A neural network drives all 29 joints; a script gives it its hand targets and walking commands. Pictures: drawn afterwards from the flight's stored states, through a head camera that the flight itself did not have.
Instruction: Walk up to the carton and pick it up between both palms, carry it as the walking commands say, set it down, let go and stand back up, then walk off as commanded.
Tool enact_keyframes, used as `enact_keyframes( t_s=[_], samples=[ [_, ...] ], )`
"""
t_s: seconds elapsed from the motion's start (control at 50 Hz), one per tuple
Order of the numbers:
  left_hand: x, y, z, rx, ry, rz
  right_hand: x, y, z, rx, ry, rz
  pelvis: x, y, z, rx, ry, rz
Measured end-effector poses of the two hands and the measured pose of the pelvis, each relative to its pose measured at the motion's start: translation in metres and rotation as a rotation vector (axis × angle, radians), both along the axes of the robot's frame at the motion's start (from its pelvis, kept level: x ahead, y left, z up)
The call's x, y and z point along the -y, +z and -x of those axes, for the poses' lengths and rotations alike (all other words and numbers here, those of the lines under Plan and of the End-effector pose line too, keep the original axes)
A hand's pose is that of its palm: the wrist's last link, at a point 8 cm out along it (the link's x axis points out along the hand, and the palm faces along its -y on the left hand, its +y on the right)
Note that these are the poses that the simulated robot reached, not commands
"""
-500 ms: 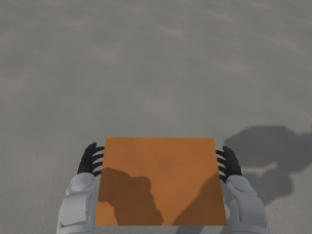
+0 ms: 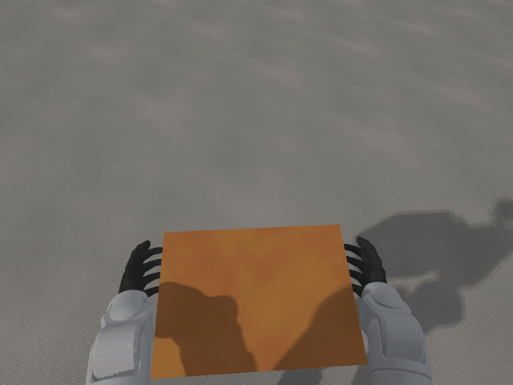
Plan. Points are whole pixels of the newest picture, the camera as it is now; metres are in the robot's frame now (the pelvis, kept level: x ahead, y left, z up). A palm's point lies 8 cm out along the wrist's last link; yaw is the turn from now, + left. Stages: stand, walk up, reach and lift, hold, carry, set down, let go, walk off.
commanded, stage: carry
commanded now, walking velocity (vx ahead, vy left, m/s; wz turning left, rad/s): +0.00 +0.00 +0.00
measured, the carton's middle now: (255, 305) +0.28 +0.00 -0.08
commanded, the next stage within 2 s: none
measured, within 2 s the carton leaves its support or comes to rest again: neither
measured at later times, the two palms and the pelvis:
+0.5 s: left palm (145, 180) +0.48 +0.22 +0.03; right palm (327, 190) +0.48 -0.14 +0.02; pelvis +0.22 +0.04 +0.01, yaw -2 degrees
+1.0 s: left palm (156, 110) +0.70 +0.25 +0.04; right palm (303, 127) +0.69 -0.11 +0.02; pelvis +0.44 +0.07 +0.01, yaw +0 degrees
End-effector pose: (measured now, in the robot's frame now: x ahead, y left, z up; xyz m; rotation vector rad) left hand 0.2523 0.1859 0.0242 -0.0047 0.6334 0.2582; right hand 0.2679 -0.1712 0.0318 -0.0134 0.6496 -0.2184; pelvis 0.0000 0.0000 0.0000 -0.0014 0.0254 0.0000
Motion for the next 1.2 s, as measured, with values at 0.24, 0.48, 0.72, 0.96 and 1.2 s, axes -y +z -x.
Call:
enact_keyframes(
  t_s=[0.24,0.48,0.72,0.96,1.2],
  samples=[
    [-0.008,0.012,-0.118,-0.019,-0.035,-0.027,-0.007,-0.014,-0.093,-0.027,-0.024,-0.042,-0.018,0.005,-0.109,-0.024,0.022,0.024],
    [-0.036,0.002,-0.217,-0.036,-0.026,-0.001,-0.034,-0.007,-0.201,-0.036,-0.017,-0.022,-0.038,0.006,-0.215,0.009,-0.023,0.000],
    [-0.043,0.008,-0.325,0.001,-0.022,-0.006,-0.042,-0.001,-0.313,-0.007,0.003,0.003,-0.051,0.004,-0.317,-0.033,0.021,0.014],
    [-0.061,0.013,-0.430,-0.024,-0.048,-0.025,-0.060,-0.011,-0.402,-0.021,-0.051,-0.059,-0.072,0.006,-0.423,0.004,-0.022,0.024],
    [-0.087,0.065,-0.511,0.064,0.078,0.057,-0.089,0.064,-0.512,0.063,-0.058,-0.048,-0.090,0.017,-0.539,-0.021,-0.012,-0.009]
  ],
)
